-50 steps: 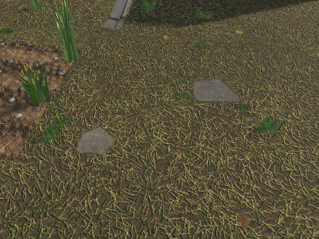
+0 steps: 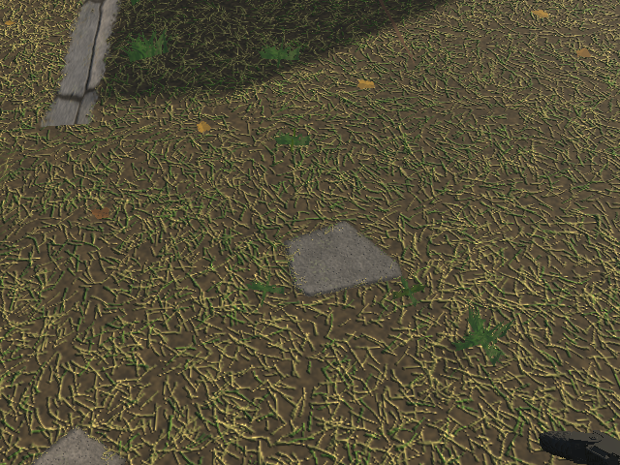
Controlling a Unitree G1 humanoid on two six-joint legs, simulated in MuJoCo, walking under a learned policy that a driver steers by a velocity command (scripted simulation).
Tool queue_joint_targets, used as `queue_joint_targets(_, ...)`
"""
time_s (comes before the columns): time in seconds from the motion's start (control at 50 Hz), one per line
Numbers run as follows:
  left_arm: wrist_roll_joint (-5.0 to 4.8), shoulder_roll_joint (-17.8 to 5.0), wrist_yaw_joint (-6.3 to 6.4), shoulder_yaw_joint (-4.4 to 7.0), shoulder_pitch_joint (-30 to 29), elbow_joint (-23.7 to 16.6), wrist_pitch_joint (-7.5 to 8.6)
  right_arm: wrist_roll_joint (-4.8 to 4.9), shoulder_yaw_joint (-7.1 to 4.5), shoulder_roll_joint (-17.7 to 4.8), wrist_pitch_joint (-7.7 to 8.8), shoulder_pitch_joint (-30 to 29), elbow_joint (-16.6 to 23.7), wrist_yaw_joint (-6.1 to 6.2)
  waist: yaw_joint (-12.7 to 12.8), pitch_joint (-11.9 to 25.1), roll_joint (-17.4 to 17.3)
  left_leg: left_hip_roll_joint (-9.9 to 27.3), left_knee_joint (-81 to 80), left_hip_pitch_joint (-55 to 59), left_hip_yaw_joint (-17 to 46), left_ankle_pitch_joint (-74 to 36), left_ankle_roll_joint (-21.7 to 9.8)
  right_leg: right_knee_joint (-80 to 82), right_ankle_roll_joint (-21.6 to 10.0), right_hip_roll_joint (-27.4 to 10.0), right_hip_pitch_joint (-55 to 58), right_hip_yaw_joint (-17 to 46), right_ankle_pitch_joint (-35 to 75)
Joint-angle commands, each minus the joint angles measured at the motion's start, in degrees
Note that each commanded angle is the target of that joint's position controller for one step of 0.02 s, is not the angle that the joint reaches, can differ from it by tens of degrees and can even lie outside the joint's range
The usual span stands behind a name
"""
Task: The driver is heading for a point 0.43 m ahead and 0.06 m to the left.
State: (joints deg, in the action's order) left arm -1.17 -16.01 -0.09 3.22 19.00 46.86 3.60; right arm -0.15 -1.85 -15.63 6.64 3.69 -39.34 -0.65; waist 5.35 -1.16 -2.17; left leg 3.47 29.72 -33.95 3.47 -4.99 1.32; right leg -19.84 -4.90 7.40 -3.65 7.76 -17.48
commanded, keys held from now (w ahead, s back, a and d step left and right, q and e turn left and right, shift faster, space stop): w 0.32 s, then no key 0.68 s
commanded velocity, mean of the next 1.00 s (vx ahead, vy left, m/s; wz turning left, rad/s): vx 0.27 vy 0.00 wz -0.05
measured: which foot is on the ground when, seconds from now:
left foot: up 0.00-0.06, down 0.08-0.56, up 0.58-0.82, down 0.84-1.00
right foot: down 0.00-0.10, up 0.12-0.52, down 0.54-1.00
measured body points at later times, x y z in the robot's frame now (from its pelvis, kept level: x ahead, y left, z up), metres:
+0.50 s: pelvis +0.28 +0.02 +0.00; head +0.31 +0.01 +0.45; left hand +0.51 +0.24 -0.08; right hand +0.28 -0.27 -0.13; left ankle +0.18 +0.13 -0.74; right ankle +0.45 -0.11 -0.72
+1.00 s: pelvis +0.39 +0.00 -0.01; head +0.40 +0.01 +0.44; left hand +0.52 +0.25 -0.14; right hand +0.46 -0.26 -0.13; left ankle +0.40 +0.14 -0.74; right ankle +0.44 -0.11 -0.74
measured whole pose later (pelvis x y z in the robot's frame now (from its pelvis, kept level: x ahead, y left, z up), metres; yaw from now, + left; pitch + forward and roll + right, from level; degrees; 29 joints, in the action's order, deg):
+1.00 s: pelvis +0.39 +0.00 -0.01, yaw -1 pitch -1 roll -1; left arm 0.9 -12.9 0.6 1.6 9.3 50.6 0.3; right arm -1.1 -1.7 -13.6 0.4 14.8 -50.7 2.0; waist 0.2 -0.4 0.8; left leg 2.4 31.3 -14.2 1.2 16.6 2.1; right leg -28.6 -1.1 1.5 -17.5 -0.8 -10.6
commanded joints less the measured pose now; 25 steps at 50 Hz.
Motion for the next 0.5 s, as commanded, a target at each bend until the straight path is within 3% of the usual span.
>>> queue_joint_targets(0.02,0.30,-9.41,0.49,2.25,4.04,-1.16,-0.41,0.33,-1.59,-6.20,1.44,-5.69,5.97,-0.63,-0.26,-0.31,6.92,-1.64,-2.43,1.86,-1.33,6.53,-2.29,0.17,-6.96,-18.12,2.90,11.40,22.08)
queue_joint_targets(0.04,0.34,-9.72,0.53,2.32,3.42,-1.24,-0.68,0.35,-1.95,-6.96,1.55,-3.09,5.51,-0.58,-2.00,0.68,7.76,-2.58,-3.60,5.46,-2.28,9.00,-3.54,-2.45,-6.24,-17.90,3.86,11.15,29.11)
queue_joint_targets(0.06,0.39,-9.21,0.46,2.03,2.24,-1.58,-0.80,0.22,-2.85,-8.55,1.72,3.18,3.91,-0.33,-5.56,4.51,7.39,-3.39,-5.61,14.70,-3.31,7.41,-5.57,-8.85,-4.95,-15.51,3.29,9.03,38.19)
queue_joint_targets(0.08,1.01,-7.44,0.31,1.14,0.77,-2.89,-0.64,-0.55,-3.71,-11.11,1.83,12.63,2.46,0.03,-10.18,12.81,5.81,2.69,-2.35,30.61,2.18,4.20,-9.55,-21.31,-3.15,-12.77,-3.43,6.56,36.24)
queue_joint_targets(0.1,0.52,-3.49,0.15,-0.13,6.85,-3.58,0.30,-1.25,-5.25,-16.06,1.30,20.74,0.80,0.19,-10.51,22.30,-6.32,14.74,-2.67,53.68,23.22,10.61,-18.38,-42.42,1.42,-4.18,-23.76,0.10,17.77)
queue_joint_targets(0.12,0.15,-4.41,-0.06,-0.43,7.64,-3.29,1.04,0.34,-4.65,-12.53,0.63,23.21,-1.00,-0.31,-10.83,23.32,-13.61,20.21,-9.61,57.57,38.21,18.54,-21.07,-51.92,2.73,-2.06,-35.23,0.87,-14.60)
queue_joint_targets(0.14,-0.81,-8.95,-0.29,0.71,2.58,-4.14,1.34,1.07,-3.39,-8.66,0.19,20.07,-0.52,-0.15,-11.42,13.98,-7.19,18.42,-11.08,51.38,33.39,24.85,-18.22,-55.94,2.40,-5.67,-40.74,2.33,-12.54)
queue_joint_targets(0.16,-0.80,-8.83,-0.39,0.66,-2.17,-5.38,1.47,0.68,-2.85,-7.39,-0.37,16.35,0.18,0.01,-10.50,7.88,-2.39,15.85,-12.50,43.60,25.91,23.05,-16.14,-54.84,2.40,-8.52,-41.21,-0.20,-7.68)
queue_joint_targets(0.18,0.04,-7.91,-0.47,0.62,-4.70,-6.22,1.55,0.25,-2.45,-6.56,-0.64,13.54,0.14,-0.16,-8.91,2.84,0.23,13.18,-14.78,36.32,21.08,18.46,-15.39,-50.38,2.66,-10.45,-40.68,-1.89,-4.13)
queue_joint_targets(0.2,0.66,-7.35,-0.45,0.90,-4.83,-6.15,1.34,-0.19,-2.02,-5.59,-0.51,11.95,0.30,-0.30,-7.32,1.11,-0.24,11.32,-16.56,31.81,17.74,14.00,-14.69,-47.00,2.97,-12.20,-38.22,-2.20,-1.79)
queue_joint_targets(0.22,0.63,-6.18,-0.51,0.73,-3.56,-5.92,0.99,-0.35,-1.96,-5.62,-0.42,11.12,0.20,-0.48,-6.06,0.85,-1.65,10.09,-18.09,28.82,15.50,11.22,-14.57,-45.13,3.41,-12.81,-35.61,-2.75,-0.67)
queue_joint_targets(0.26,0.75,-4.22,-0.48,0.24,-2.55,-5.69,0.38,0.29,-2.21,-6.28,0.01,10.99,-0.49,-0.68,-4.96,1.07,-2.86,9.01,-20.05,25.80,11.12,5.34,-15.30,-41.00,4.52,-13.45,-33.86,-4.07,1.02)
queue_joint_targets(0.32,1.25,-3.02,-0.47,-0.41,-7.82,-7.47,0.52,0.56,-2.88,-8.43,-0.13,11.98,-1.74,-0.26,-5.91,0.21,-1.66,7.75,-21.78,24.72,5.77,0.74,-14.96,-29.87,5.69,-13.86,-33.88,-5.16,9.85)
queue_joint_targets(0.36,1.44,-2.10,-0.75,-0.79,-11.60,-8.30,1.04,0.54,-2.90,-8.86,-0.71,12.36,-2.52,0.18,-6.90,-0.71,-1.53,5.42,-20.64,22.87,1.05,-8.16,-13.10,-20.45,5.79,-12.03,-29.59,-6.83,17.08)
queue_joint_targets(0.44,1.27,-2.81,-1.67,-0.43,-16.13,-9.76,1.84,0.99,-2.91,-9.50,-1.86,16.84,-5.38,0.77,-8.47,1.29,-2.79,6.03,-16.13,27.39,0.06,-12.41,-10.82,-11.67,4.64,-8.76,-24.21,-6.86,25.12)
queue_joint_targets(0.5,1.84,-5.16,-1.95,0.64,-13.09,-9.13,1.95,1.22,-3.14,-10.12,-2.72,14.86,-5.96,1.20,-5.19,3.31,-3.36,7.10,-9.16,30.68,1.58,-12.80,-8.49,-7.51,2.19,-8.01,-19.06,-5.94,22.41)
